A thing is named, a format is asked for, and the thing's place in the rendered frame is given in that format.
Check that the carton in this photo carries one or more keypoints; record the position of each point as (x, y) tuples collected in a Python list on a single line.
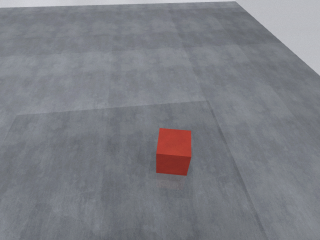
[(174, 151)]

